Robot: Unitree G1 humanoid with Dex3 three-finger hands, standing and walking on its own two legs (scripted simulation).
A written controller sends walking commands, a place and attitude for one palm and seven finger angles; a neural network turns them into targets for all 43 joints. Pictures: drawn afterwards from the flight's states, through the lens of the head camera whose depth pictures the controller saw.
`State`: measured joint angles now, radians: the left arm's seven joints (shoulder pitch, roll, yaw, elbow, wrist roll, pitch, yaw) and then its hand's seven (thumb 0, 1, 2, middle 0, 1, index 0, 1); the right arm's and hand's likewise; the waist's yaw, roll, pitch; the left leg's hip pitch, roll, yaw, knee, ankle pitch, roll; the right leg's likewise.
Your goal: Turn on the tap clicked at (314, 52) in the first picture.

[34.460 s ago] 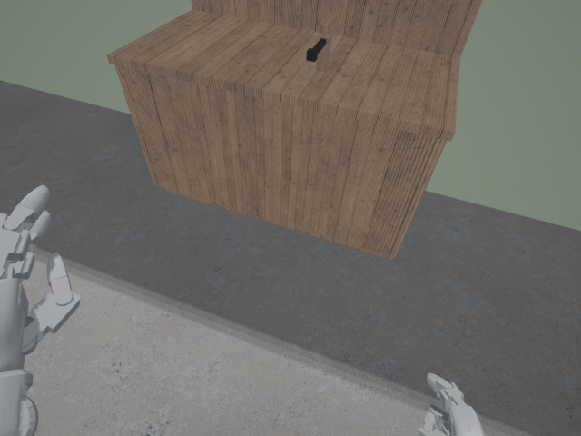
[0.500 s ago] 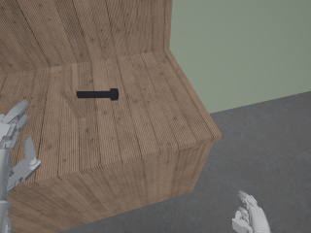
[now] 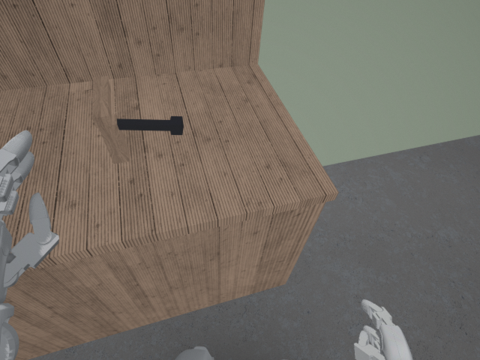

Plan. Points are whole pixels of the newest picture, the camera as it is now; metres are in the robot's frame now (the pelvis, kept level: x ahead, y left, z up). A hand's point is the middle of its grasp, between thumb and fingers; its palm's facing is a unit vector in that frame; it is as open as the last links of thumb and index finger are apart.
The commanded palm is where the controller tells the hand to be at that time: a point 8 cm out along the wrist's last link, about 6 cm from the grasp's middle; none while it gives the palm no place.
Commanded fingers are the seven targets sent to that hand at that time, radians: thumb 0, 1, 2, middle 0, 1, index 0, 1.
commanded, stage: step back with the hand held close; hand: left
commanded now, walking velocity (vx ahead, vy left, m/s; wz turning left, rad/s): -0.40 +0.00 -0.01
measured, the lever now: (176, 125) +0.55 +0.17 +0.06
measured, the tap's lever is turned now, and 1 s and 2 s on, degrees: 75 75 75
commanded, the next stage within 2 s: stop stepping back and stand still in 0.50 s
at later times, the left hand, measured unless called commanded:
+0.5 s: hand (35, 306) +0.14 +0.21 +0.18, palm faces +0.33 -0.85 -0.40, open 7.4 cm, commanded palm +0.08 +0.26 +0.20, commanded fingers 0.00 0.90 0.90 -0.20 -0.30 -0.20 -0.30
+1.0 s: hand out of the picture +0.01 +0.18 +0.18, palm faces +0.39 -0.84 -0.36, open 7.4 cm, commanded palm -0.04 +0.23 +0.20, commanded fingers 0.00 0.90 0.90 -0.20 -0.30 -0.20 -0.30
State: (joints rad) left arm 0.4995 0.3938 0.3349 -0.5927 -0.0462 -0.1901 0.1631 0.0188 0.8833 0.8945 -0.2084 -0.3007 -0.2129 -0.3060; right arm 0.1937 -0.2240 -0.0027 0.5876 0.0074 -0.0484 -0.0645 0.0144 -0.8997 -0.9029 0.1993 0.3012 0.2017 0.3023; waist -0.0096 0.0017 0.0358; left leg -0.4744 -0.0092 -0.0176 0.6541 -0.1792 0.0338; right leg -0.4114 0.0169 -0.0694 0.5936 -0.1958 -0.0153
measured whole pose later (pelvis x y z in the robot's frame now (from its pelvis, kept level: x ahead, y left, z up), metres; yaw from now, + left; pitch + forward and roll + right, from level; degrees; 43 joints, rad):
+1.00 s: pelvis -0.20 -0.06 +0.00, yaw +1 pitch -2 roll +1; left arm 0.48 0.37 0.34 -0.48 -0.04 -0.12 0.15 0.02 0.88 0.89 -0.21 -0.30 -0.21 -0.31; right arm 0.27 -0.23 -0.02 0.65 0.01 -0.10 -0.08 0.02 -0.90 -0.90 0.20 0.30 0.20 0.30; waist -0.04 -0.04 -0.03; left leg -0.24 0.02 0.01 0.58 -0.33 0.01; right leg -0.46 -0.01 -0.03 0.78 -0.36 -0.01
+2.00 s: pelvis -0.22 -0.08 +0.02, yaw +5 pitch -2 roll -1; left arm 0.47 0.34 0.30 -0.44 -0.05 -0.14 0.15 0.02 0.89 0.89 -0.21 -0.30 -0.21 -0.31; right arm 0.20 -0.23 0.00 0.62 0.01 -0.11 -0.07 0.02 -0.90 -0.90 0.20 0.30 0.20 0.30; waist 0.00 0.02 0.02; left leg -0.20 0.01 0.01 0.46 -0.23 0.01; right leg -0.20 0.07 -0.02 0.39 -0.16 -0.05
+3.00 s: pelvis -0.20 -0.05 +0.02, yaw +4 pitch -1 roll -1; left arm 0.47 0.34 0.30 -0.42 -0.06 -0.13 0.14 0.02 0.89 0.89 -0.21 -0.30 -0.21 -0.31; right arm 0.19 -0.21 0.01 0.62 0.01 -0.06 -0.08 0.01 -0.90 -0.90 0.20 0.30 0.20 0.30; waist 0.01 0.02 0.00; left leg -0.16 -0.02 0.04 0.41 -0.24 0.04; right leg -0.17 0.04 0.00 0.35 -0.17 -0.01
